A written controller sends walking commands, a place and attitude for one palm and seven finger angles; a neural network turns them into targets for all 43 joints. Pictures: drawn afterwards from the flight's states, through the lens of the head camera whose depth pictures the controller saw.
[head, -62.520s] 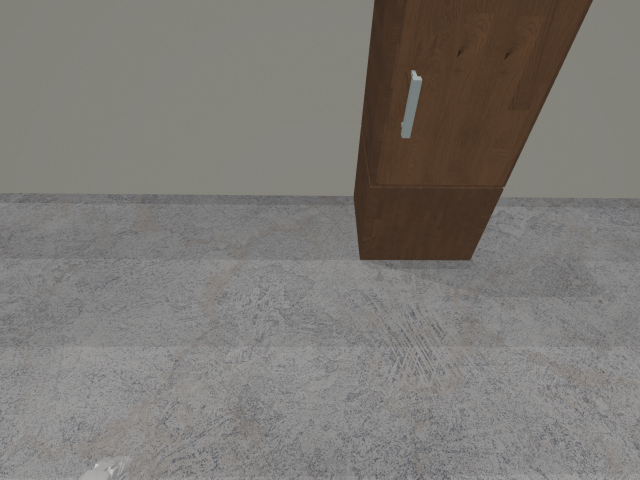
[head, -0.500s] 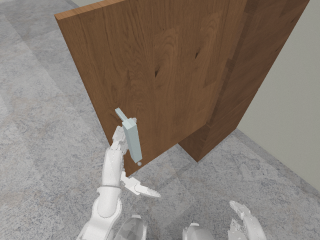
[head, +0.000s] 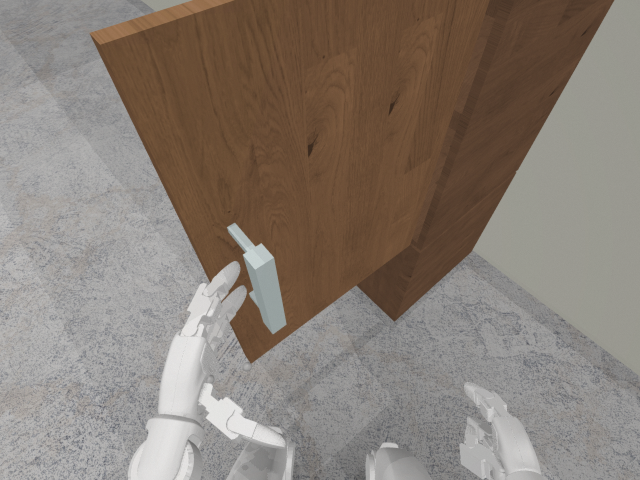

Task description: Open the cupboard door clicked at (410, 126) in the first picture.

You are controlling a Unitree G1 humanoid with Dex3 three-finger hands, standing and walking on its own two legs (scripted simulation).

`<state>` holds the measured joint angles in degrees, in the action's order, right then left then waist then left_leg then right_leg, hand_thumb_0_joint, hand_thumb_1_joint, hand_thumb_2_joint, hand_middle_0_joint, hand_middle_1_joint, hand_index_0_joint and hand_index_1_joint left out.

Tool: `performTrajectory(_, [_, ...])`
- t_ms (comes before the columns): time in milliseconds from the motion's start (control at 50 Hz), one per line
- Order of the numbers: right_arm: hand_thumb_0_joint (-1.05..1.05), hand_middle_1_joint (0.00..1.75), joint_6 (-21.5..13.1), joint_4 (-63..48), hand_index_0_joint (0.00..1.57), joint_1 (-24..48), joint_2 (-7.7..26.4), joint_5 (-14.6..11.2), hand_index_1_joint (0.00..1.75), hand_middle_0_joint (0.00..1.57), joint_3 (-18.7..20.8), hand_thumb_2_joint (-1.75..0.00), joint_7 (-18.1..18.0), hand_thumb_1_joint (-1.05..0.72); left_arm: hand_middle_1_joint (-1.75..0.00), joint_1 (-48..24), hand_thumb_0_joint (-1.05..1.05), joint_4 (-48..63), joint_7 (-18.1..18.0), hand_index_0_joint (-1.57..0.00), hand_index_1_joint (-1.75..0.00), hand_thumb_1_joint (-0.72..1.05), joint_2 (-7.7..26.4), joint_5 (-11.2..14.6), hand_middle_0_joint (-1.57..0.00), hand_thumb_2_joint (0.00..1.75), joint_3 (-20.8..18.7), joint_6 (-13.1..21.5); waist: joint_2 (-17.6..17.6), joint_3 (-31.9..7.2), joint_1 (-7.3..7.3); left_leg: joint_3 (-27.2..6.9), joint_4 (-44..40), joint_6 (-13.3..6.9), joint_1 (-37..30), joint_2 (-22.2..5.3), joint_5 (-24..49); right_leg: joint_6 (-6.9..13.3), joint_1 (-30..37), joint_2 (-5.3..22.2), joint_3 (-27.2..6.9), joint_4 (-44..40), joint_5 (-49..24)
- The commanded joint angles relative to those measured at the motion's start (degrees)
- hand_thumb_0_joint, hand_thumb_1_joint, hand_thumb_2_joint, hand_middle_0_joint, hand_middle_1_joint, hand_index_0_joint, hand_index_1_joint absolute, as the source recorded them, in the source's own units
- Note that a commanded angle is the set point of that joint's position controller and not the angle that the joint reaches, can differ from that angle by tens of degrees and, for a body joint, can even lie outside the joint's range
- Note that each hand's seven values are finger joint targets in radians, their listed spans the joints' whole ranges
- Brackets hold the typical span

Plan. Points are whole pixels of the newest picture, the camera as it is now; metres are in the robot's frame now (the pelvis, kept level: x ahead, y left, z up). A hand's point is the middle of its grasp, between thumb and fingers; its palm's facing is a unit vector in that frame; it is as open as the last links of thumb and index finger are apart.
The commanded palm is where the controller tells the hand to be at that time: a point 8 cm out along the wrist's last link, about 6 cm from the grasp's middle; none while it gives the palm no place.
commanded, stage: slide the hand sideways off the handle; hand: left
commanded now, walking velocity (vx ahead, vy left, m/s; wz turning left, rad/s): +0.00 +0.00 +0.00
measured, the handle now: (257, 282) +0.34 +0.10 +0.06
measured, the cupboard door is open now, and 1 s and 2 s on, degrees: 88 88 88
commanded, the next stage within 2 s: draw the hand back to the body in 0.56 s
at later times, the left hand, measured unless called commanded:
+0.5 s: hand (196, 391) +0.21 +0.15 +0.04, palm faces -0.01 -1.00 -0.04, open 16.2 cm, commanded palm +0.18 +0.21 +0.05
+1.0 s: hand (133, 395) +0.19 +0.18 +0.11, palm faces -0.02 -1.00 -0.06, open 16.3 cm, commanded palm +0.17 +0.24 +0.12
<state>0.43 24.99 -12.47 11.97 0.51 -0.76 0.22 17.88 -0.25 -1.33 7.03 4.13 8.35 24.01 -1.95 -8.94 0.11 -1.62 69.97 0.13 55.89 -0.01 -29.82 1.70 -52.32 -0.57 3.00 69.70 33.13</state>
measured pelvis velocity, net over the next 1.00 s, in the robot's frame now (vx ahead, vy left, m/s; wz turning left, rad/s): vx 0.00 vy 0.01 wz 0.01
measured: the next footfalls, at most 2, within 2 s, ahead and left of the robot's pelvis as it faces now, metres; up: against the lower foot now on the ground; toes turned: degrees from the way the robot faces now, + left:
none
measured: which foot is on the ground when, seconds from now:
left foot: down 0.00-1.00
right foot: down 0.00-1.00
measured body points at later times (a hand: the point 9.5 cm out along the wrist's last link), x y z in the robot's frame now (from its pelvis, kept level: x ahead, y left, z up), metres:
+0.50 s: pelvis +0.01 -0.01 -0.01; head +0.08 -0.01 +0.44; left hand +0.21 +0.20 +0.05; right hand +0.20 -0.24 -0.09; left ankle +0.04 +0.12 -0.64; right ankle +0.01 -0.11 -0.64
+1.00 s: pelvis +0.00 +0.01 +0.02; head +0.03 +0.01 +0.47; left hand +0.19 +0.24 +0.11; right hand +0.18 -0.21 -0.05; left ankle +0.04 +0.12 -0.64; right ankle +0.01 -0.11 -0.64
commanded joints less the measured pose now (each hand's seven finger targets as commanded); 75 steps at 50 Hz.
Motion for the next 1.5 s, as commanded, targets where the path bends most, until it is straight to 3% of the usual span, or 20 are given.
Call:
performTrajectory(0, [0.00,0.30,-3.70,-8.73,0.20,2.21,6.34,-0.22,0.30,0.20,2.76,-0.90,-1.33,-0.90,-0.30,-2.79,0.00,14.85,2.28,-0.15,-0.30,-0.50,1.49,1.74,-0.15,0.30,-2.42,5.04,3.64,-13.17,1.68,-0.63,-8.33,-1.38,-10.27,0.78,9.48,0.01,6.59,-0.50,-1.57,-11.77,-14.73])
performTrajectory(160, [0.00,0.30,-4.09,-9.18,0.20,1.94,6.74,-0.48,0.30,0.20,3.04,-0.90,-2.30,-0.90,-0.30,3.39,0.00,14.42,6.56,-0.15,-0.30,-0.50,6.75,4.17,-0.15,0.30,-9.38,3.66,3.43,-13.74,-0.01,0.01,-6.63,-1.44,-6.88,1.10,9.71,-0.05,8.26,-0.43,-2.97,-11.55,-14.56])
performTrajectory(240, [0.00,0.30,-4.39,-9.58,0.20,2.00,6.31,-0.77,0.30,0.20,3.10,-0.90,-2.65,-0.90,-0.30,5.38,0.00,17.94,7.87,-0.15,-0.30,-0.50,6.26,5.92,-0.15,0.30,-9.88,3.14,1.02,-14.73,0.08,0.38,-6.27,-1.31,-8.26,1.16,11.47,-0.43,8.41,-0.36,-2.94,-11.17,-17.74])
performTrajectory(400, [0.00,0.30,-4.51,-9.10,0.20,2.55,5.92,-1.11,0.30,0.20,3.81,-0.90,-3.37,-0.90,-0.30,12.46,0.00,17.44,10.16,-0.15,-0.30,-0.50,8.55,8.59,-0.15,0.30,-15.41,3.72,2.52,-14.15,-0.93,0.19,-5.41,-0.87,-5.95,1.09,12.77,-1.01,10.24,-0.17,-3.77,-10.53,-21.55])
performTrajectory(560, [0.00,0.30,-6.11,-8.42,0.20,2.21,6.95,-1.11,0.30,0.20,3.69,-0.90,-4.25,-0.90,-0.30,8.59,0.00,19.39,15.70,-0.15,-0.30,-0.50,8.67,10.71,-0.15,0.30,-12.84,6.10,1.82,-11.54,2.05,-0.70,-3.13,-1.42,-4.22,0.84,9.54,-1.01,5.07,-0.42,-4.14,-10.67,-15.16])
performTrajectory(640, [0.00,0.30,-6.96,-8.38,0.20,2.34,7.27,-1.13,0.30,0.20,3.77,-0.90,-4.66,-0.90,-0.30,8.81,0.00,18.77,15.90,-0.15,-0.30,-0.50,9.87,11.37,-0.15,0.30,-14.73,5.39,1.69,-12.72,0.87,-0.75,-3.01,-1.27,-3.91,0.69,7.56,-0.48,3.41,-0.80,-3.80,-10.39,-9.53])
performTrajectory(680, [0.00,0.30,-6.98,-9.83,0.20,2.63,7.27,-1.39,0.30,0.20,3.80,-0.90,-4.73,-0.90,-0.30,9.01,0.00,25.72,14.78,-0.15,-0.30,-0.50,12.98,11.47,-0.15,0.30,-17.02,4.66,-2.45,-17.23,-1.31,-0.49,-5.21,-1.40,-7.80,0.76,9.43,0.08,6.05,-0.98,-3.24,-10.28,-10.27])
performTrajectory(720, [0.00,0.30,-6.58,-10.93,0.20,2.26,6.85,-1.94,0.30,0.20,3.65,-0.90,-4.62,-0.90,-0.30,11.48,0.00,29.68,13.46,-0.15,-0.30,-0.50,13.19,11.25,-0.15,0.30,-16.93,2.63,-4.27,-18.11,-1.80,-0.55,-8.50,-1.42,-12.24,0.87,10.84,0.13,8.14,-1.32,-1.71,-11.15,-12.26])
performTrajectory(760, [0.00,0.30,-5.88,-10.99,0.20,1.99,6.56,-2.25,0.30,0.20,3.54,-0.90,-4.76,-0.90,-0.30,13.14,0.00,30.25,11.91,-0.15,-0.30,-0.50,14.57,11.17,-0.15,0.30,-19.06,-0.11,-3.06,-17.71,-1.94,-0.90,-10.36,-1.47,-13.07,0.91,11.39,0.03,10.41,-1.78,-0.92,-12.42,-12.85])
performTrajectory(900, [0.00,0.30,-5.09,-11.26,0.20,1.93,7.28,-3.15,0.30,0.20,2.47,-0.90,-5.30,-0.90,-0.30,14.73,0.00,24.64,12.14,-0.15,-0.30,-0.50,11.70,11.68,-0.15,0.30,-17.53,-6.64,2.06,-5.10,0.97,-1.63,-15.51,-1.32,-13.32,0.63,4.74,-0.94,10.17,-1.71,0.29,-19.37,-6.29])
performTrajectory(980, [0.00,0.30,-6.75,-12.04,0.20,1.60,7.77,-3.11,0.30,0.20,1.81,-0.90,-5.61,-0.90,-0.30,12.07,0.00,29.63,13.58,-0.15,-0.30,-0.50,13.50,12.50,-0.15,0.30,-17.53,-5.65,-0.83,-4.74,1.04,-1.95,-17.68,-1.50,-16.78,0.74,4.59,-0.72,11.52,-1.64,0.20,-20.97,-6.33])
performTrajectory(1060, [0.00,0.30,-8.08,-11.40,0.20,1.04,7.71,-3.14,0.30,0.20,1.54,-0.90,-5.65,-0.90,-0.30,11.60,0.00,32.43,13.44,-0.15,-0.30,-0.47,17.36,13.13,-0.15,0.32,-21.95,-4.32,-2.93,-5.69,-0.41,-2.37,-19.97,-1.25,-19.75,0.56,6.20,-0.16,14.47,-1.94,0.55,-21.55,-8.12])
performTrajectory(1140, [0.00,0.30,-8.93,-11.02,0.20,1.30,7.29,-3.80,0.30,0.20,1.30,-0.90,-5.21,-0.90,-0.30,13.90,0.00,32.40,13.79,-0.16,-0.30,-0.32,16.08,13.97,-0.16,0.37,-22.20,-6.29,-5.52,-4.50,-0.64,-2.52,-22.16,-0.92,-22.55,0.32,7.84,-0.30,15.96,-1.96,1.27,-22.68,-10.64])
performTrajectory(1160, [0.00,0.30,-7.37,-11.56,0.20,0.93,6.78,-3.06,0.30,0.20,1.80,-0.90,-6.90,-0.90,-0.30,16.29,0.00,33.64,5.20,-0.16,-0.30,-0.29,23.70,5.10,-0.16,0.39,-24.56,-11.11,-2.91,-5.62,-4.17,-2.21,-25.70,-1.01,-22.73,-0.54,6.81,0.66,18.68,-0.32,-2.27,-26.29,-10.10])
performTrajectory(1180, [0.00,0.30,-6.69,-12.46,0.20,1.64,5.97,-2.80,0.30,0.20,0.97,-0.90,-7.42,-0.90,-0.30,16.49,0.00,36.57,1.51,-0.16,-0.30,-0.26,17.89,3.98,-0.16,0.40,-20.67,-13.68,-4.34,-2.44,-2.11,-1.42,-26.36,-1.06,-23.51,-0.23,6.89,0.27,18.27,0.05,-2.11,-27.48,-10.05])
performTrajectory(1200, [0.00,0.30,-6.13,-11.88,0.20,1.02,5.82,-2.94,0.30,0.20,1.14,-0.90,-7.56,-0.90,-0.30,18.29,0.00,35.40,-0.40,-0.16,-0.30,-0.22,16.43,3.33,-0.16,0.42,-20.05,-15.52,-3.16,-1.14,-1.77,-1.81,-26.80,-0.83,-23.80,-0.65,6.48,0.08,17.88,0.06,-1.50,-27.81,-9.74])
performTrajectory(1220, [0.00,0.30,-5.62,-11.57,0.20,0.77,5.82,-2.73,0.30,0.20,0.89,-0.90,-7.44,-0.90,-0.30,18.67,0.00,35.83,-1.89,-0.16,-0.30,-0.18,15.31,2.25,-0.16,0.43,-18.89,-16.93,-5.62,0.31,-1.60,-1.39,-27.28,-0.93,-24.24,-0.59,6.85,0.07,19.09,0.25,-1.27,-28.15,-10.21])
performTrajectory(1280, [0.00,0.30,-5.02,-10.73,0.20,1.13,6.33,-2.50,0.30,0.20,0.81,-0.90,-7.63,-0.90,-0.30,18.04,0.00,36.49,-5.28,-0.16,-0.30,-0.08,17.82,0.22,-0.16,0.48,-20.78,-19.01,-2.28,-0.21,-1.46,-1.06,-28.39,-1.27,-27.53,-0.93,10.98,-0.10,22.14,0.25,-0.92,-30.16,-13.30])
performTrajectory(1360, [0.00,0.30,-5.94,-9.24,0.20,1.51,6.67,-1.93,0.30,0.20,0.38,-0.90,-8.13,-0.90,-0.30,14.26,0.00,37.79,-7.81,-0.17,-0.30,0.06,21.19,-0.82,-0.17,0.54,-23.80,-19.84,-0.23,-0.96,-1.66,-0.71,-30.62,-1.61,-31.40,-0.78,13.58,-0.23,26.52,0.55,-1.06,-32.92,-16.08])
performTrajectory(1480, [0.00,0.30,-7.99,-6.63,0.20,2.36,6.72,-1.79,0.30,0.20,-0.09,-0.90,-8.03,-0.90,-0.30,11.84,0.00,38.05,-8.95,-0.18,-0.30,0.27,20.67,-1.48,-0.18,0.63,-24.77,-19.79,-1.43,0.53,-2.01,-0.91,-34.47,-1.50,-36.96,-0.91,18.91,-0.45,30.65,0.96,-0.61,-35.34,-20.44])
